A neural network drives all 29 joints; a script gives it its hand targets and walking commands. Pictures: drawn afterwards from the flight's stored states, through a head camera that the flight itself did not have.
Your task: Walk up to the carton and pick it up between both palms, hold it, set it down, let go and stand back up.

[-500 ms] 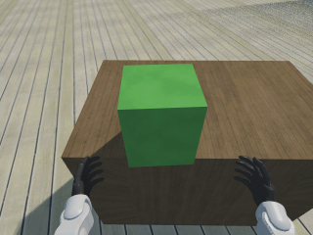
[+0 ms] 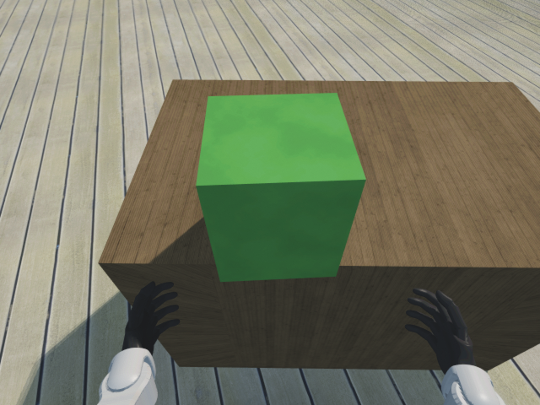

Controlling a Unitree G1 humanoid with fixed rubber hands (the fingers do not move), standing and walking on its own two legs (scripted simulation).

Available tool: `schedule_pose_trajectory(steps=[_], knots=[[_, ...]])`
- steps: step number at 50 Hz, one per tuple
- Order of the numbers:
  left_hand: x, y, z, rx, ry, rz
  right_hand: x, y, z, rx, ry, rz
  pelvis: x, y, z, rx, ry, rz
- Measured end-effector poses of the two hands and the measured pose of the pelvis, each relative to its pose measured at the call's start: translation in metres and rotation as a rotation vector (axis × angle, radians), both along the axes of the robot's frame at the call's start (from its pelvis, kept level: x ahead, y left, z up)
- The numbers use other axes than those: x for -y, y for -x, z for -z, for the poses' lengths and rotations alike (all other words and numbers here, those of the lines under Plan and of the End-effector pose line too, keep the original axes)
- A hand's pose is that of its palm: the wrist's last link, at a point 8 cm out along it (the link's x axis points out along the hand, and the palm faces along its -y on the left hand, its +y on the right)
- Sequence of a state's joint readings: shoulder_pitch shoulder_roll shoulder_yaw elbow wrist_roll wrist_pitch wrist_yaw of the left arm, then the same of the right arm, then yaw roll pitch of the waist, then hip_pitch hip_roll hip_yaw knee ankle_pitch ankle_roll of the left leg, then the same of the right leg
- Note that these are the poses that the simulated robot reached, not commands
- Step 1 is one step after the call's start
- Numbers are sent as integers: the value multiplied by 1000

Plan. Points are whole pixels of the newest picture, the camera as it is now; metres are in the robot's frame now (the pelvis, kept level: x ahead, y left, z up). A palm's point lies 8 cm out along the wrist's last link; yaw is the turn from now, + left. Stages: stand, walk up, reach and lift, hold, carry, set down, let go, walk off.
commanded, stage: set down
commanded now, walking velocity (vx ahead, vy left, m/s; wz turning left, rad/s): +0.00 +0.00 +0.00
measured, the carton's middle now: (275, 191) +0.45 +0.02 +0.06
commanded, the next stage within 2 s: let go in 1.08 s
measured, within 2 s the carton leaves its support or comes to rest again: neither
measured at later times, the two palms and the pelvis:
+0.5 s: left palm (140, 364) +0.20 +0.22 -0.06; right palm (443, 376) +0.19 -0.23 -0.05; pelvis +0.01 +0.00 +0.00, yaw +0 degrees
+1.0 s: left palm (141, 376) +0.19 +0.22 -0.09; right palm (434, 386) +0.19 -0.23 -0.08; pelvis +0.03 +0.00 +0.00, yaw +0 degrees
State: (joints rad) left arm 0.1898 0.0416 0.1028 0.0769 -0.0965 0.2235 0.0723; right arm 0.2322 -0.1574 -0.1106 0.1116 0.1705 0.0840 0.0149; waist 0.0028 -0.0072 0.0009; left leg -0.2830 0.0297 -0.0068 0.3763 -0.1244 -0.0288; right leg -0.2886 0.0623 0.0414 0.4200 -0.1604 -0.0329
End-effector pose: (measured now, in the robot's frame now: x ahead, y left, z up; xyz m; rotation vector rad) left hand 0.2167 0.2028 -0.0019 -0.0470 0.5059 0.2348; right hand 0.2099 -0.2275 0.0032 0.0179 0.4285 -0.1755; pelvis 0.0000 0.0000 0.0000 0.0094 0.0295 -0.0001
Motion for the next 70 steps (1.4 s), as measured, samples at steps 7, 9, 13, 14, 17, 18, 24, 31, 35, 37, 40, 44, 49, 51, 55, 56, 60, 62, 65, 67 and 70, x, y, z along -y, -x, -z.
schedule_pose_trajectory(steps=[7,9,13,14,17,18,24,31,35,37,40,44,49,51,55,56,60,62,65,67,70], knots=[[-4,5,17,-61,-1,11,2,4,13,-49,1,10,0,-3,0,-3,0,0],[-6,6,20,-74,-1,12,2,5,16,-65,2,12,0,-3,0,-5,0,0],[-8,8,28,-101,-3,16,2,7,22,-90,9,10,0,-6,0,-8,0,0],[-9,9,31,-110,-2,18,2,8,24,-98,12,10,0,-6,0,-9,0,0],[-10,11,37,-135,-5,24,2,9,30,-124,21,5,0,-9,0,-12,0,-1],[-11,11,40,-145,-8,26,1,10,33,-134,22,4,0,-9,0,-13,0,-1],[-13,15,51,-194,-19,33,1,17,48,-188,30,0,0,-13,-1,-18,0,-1],[-15,24,67,-265,-22,41,-1,22,62,-236,50,-22,0,-18,-1,-24,-1,-1],[-16,27,74,-300,-25,44,0,27,71,-275,58,-23,0,-21,-1,-27,0,-1],[-17,27,75,-306,-29,46,0,29,74,-285,62,-23,-1,-22,-1,-29,0,-1],[-17,28,78,-320,-35,50,0,31,78,-300,66,-24,-1,-24,-1,-31,0,-1],[-17,27,81,-330,-40,53,0,29,81,-302,70,-26,-1,-27,-1,-35,1,-1],[-17,26,83,-340,-47,57,0,25,83,-302,71,-28,-1,-30,-1,-39,0,-2],[-17,25,83,-343,-50,60,0,23,84,-301,71,-29,-1,-32,-1,-41,0,-2],[-17,24,84,-348,-58,65,0,21,86,-306,71,-29,-1,-34,-1,-43,0,-2],[-17,23,84,-349,-58,66,0,21,87,-308,71,-29,-1,-34,-1,-44,0,-2],[-17,23,85,-348,-58,72,0,22,88,-309,72,-29,-1,-35,-1,-45,0,-2],[-17,23,85,-347,-60,75,0,23,88,-311,73,-29,-1,-35,-1,-45,0,-2],[-17,24,86,-350,-58,77,0,24,89,-314,73,-28,-1,-35,-1,-45,0,-2],[-17,24,86,-353,-58,77,0,25,90,-315,73,-28,-1,-35,-1,-44,0,-1],[-17,25,86,-351,-59,78,0,26,90,-314,73,-28,-1,-34,-1,-43,1,-1]])
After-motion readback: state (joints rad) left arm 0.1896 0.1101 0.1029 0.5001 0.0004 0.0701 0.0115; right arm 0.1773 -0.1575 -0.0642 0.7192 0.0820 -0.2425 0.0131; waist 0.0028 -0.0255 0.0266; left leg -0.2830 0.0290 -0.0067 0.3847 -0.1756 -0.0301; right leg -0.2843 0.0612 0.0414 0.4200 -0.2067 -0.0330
